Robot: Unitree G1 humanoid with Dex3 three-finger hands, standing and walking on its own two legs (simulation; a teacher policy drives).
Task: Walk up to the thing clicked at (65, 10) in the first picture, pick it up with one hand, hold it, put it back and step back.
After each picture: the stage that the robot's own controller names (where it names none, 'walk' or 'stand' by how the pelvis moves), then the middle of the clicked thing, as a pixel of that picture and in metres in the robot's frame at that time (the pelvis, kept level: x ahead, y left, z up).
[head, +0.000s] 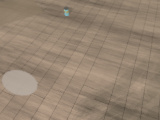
stand; (66, 11) +2.08 +0.28 -0.72
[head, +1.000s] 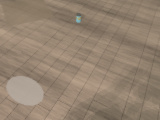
walk; (78, 17) +1.96 +0.13 -0.70
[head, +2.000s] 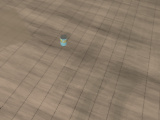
walk; (63, 40) +1.34 +0.18 -0.71
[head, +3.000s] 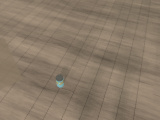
walk; (59, 81) +0.83 +0.21 -0.71
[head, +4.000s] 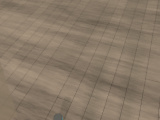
walk; out of the picture +0.46 +0.23 -0.70
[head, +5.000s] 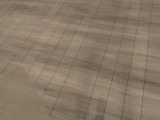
walk; out of the picture +0.42 -0.02 -0.68
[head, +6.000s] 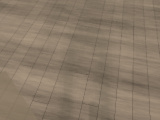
stand; out of the picture +0.37 -0.06 -0.69
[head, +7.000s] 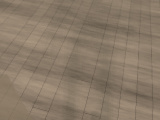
stand; out of the picture +0.29 -0.08 -0.71
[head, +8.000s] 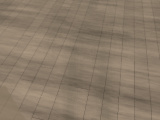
stand; out of the picture +0.29 -0.06 -0.73
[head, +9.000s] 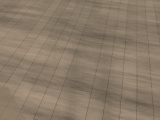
stand; out of the picture +0.28 -0.07 -0.73
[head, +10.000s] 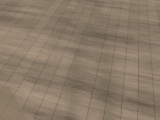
stand; out of the picture +0.28 -0.08 -0.73
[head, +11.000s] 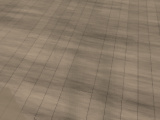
go down; out of the picture +0.28 -0.08 -0.73
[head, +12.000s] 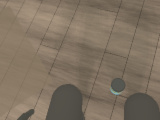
go down; (117, 86) +0.37 -0.06 -0.39
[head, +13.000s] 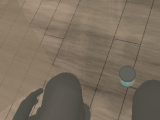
approach; (127, 76) +0.39 -0.08 -0.27
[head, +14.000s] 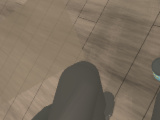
close in; out of the picture +0.39 -0.11 -0.24
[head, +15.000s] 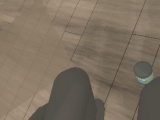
go down; (143, 73) +0.40 -0.09 -0.26
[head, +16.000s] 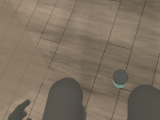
go down; (120, 79) +0.39 -0.07 -0.33
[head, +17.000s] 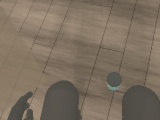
go down; (113, 81) +0.39 -0.06 -0.33
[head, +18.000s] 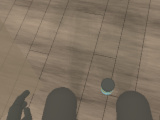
go down; (107, 86) +0.38 -0.06 -0.38
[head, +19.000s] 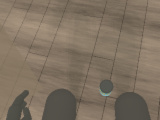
go down; (106, 88) +0.38 -0.05 -0.39
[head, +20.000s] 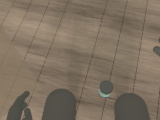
go down; (105, 89) +0.38 -0.05 -0.39
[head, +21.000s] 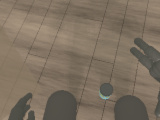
go down; (105, 91) +0.37 -0.05 -0.40
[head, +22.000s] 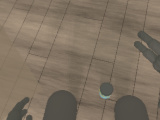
go down; (105, 90) +0.37 -0.05 -0.40
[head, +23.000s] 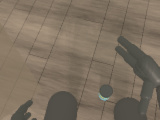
go down; (105, 92) +0.37 -0.05 -0.41
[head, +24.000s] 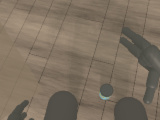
go down; (105, 92) +0.37 -0.05 -0.41
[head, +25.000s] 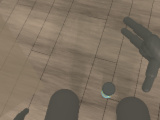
go down; (107, 90) +0.37 -0.05 -0.40
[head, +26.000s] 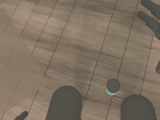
go down; (112, 87) +0.38 -0.05 -0.39
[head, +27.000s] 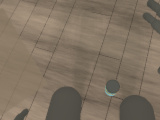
go down; (111, 88) +0.38 -0.05 -0.39
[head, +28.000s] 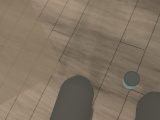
go down; (130, 80) +0.38 -0.06 -0.34
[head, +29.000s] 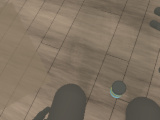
go down; (117, 89) +0.38 -0.06 -0.36
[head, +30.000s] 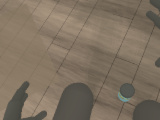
go down; (125, 92) +0.38 -0.06 -0.34
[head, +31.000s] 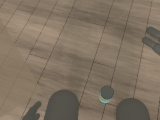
go down; (106, 94) +0.38 -0.05 -0.37
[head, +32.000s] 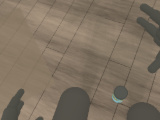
go down; (119, 94) +0.38 -0.06 -0.38
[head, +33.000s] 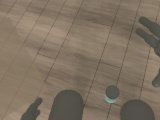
go down; (111, 94) +0.39 -0.04 -0.38
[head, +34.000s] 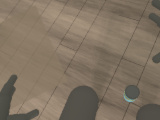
go down; (131, 93) +0.38 -0.06 -0.39
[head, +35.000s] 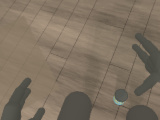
go down; (120, 97) +0.38 -0.05 -0.43
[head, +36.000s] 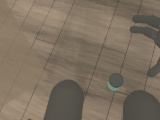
go down; (115, 82) +0.39 -0.05 -0.35
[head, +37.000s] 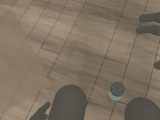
go down; (116, 91) +0.39 -0.05 -0.34
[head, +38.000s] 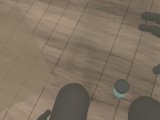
go down; (120, 88) +0.39 -0.06 -0.34
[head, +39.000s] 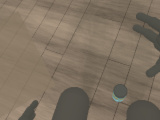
go down; (119, 93) +0.38 -0.05 -0.37
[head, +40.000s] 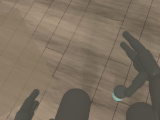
go down; (119, 93) +0.37 -0.05 -0.41
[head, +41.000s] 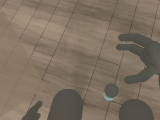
stand; (110, 92) +0.38 -0.05 -0.38
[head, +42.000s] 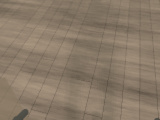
stand; out of the picture +0.31 -0.05 -0.63
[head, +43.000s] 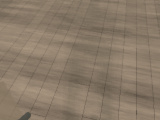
stand; out of the picture +0.31 -0.04 -0.65
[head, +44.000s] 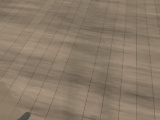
stand; out of the picture +0.31 -0.05 -0.65
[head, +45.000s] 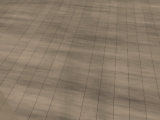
stand; out of the picture +0.33 -0.04 -0.72
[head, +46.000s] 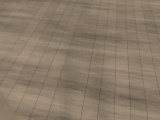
stand; out of the picture +0.31 -0.06 -0.72
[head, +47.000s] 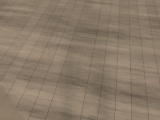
walk; out of the picture +0.31 -0.06 -0.72
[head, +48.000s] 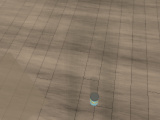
walk; (94, 99) +0.52 -0.04 -0.69
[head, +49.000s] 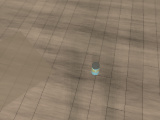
walk; (95, 68) +0.80 -0.06 -0.70
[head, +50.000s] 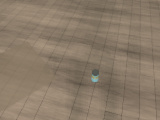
stand; (95, 75) +0.91 -0.07 -0.71
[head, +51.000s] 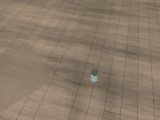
stand; (94, 75) +0.93 -0.08 -0.73
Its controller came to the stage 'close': yes
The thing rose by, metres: 0.00
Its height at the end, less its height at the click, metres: +0.00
